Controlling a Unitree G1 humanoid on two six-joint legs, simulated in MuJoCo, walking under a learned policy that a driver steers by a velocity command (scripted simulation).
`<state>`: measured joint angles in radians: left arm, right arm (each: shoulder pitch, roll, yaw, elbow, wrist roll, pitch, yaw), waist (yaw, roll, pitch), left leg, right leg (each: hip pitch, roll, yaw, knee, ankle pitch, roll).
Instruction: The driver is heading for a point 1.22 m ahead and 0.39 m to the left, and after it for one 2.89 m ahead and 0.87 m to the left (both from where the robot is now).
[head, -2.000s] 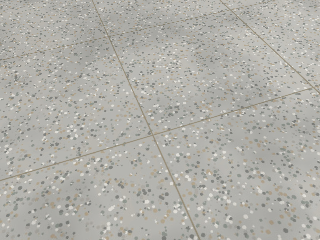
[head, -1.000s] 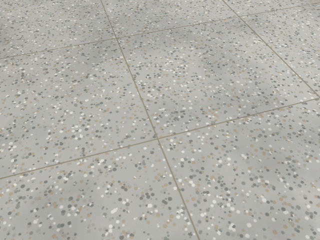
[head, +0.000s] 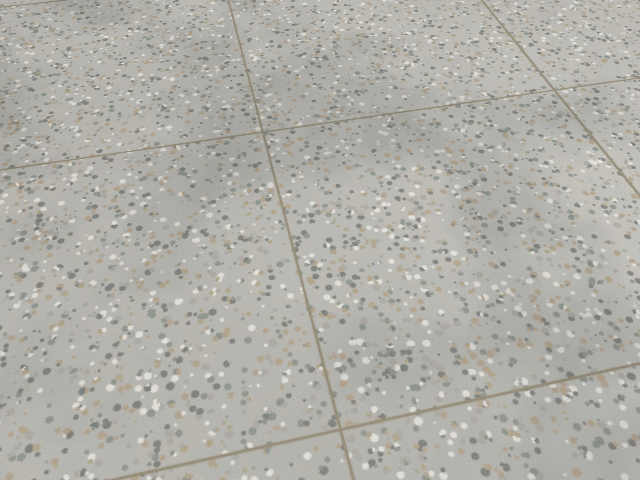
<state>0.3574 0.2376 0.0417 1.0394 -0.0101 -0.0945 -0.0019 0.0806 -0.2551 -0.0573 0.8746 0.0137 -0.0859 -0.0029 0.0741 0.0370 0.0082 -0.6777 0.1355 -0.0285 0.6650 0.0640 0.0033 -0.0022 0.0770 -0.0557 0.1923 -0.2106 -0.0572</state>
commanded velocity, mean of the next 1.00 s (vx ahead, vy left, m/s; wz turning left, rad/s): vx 0.50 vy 0.00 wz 0.20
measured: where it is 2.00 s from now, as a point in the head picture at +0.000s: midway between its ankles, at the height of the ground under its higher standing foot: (249, 257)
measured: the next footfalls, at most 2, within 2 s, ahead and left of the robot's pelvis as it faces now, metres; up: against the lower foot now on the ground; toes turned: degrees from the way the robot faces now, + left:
left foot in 0.14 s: +0.28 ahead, +0.14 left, +0.00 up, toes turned +3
right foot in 0.70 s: +0.59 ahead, -0.09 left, +0.00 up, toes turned +4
